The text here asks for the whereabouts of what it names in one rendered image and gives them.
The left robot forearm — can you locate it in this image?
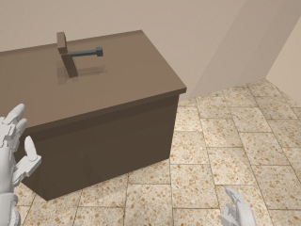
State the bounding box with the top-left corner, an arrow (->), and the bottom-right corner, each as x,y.
0,192 -> 22,226

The tap lever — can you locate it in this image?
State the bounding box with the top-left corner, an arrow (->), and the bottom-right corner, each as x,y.
70,46 -> 103,57

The right robot hand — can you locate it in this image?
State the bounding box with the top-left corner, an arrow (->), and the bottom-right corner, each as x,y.
220,186 -> 257,226

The left robot hand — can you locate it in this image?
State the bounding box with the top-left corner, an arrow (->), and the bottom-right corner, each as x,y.
0,104 -> 41,194

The counter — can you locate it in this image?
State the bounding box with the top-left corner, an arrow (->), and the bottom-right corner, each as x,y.
0,29 -> 187,202

